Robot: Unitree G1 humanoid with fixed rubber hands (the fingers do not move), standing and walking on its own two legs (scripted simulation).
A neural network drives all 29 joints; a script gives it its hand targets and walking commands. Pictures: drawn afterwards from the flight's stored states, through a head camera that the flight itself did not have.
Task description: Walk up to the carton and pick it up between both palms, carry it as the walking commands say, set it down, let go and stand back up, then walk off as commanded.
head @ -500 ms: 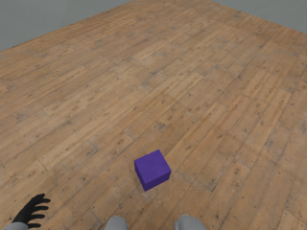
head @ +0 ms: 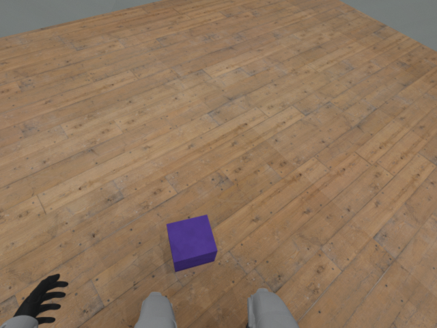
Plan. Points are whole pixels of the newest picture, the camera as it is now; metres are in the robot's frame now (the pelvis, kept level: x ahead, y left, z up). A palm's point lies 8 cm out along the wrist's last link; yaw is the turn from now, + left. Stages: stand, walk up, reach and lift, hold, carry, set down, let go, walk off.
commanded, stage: walk up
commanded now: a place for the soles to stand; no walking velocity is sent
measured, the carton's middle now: (191, 243) +0.46 +0.06 -0.63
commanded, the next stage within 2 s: none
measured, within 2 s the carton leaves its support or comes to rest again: neither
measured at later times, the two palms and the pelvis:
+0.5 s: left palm out of the picture +0.02 +0.24 -0.07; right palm (418, 304) +0.17 -0.38 -0.08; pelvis +0.02 -0.09 +0.03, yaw +12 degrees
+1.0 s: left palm out of the picture +0.01 +0.25 -0.07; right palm (390, 287) +0.19 -0.32 -0.05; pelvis +0.02 -0.06 +0.05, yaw +16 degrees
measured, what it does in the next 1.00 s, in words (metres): steps on the spot, turning left: right foot, then left foot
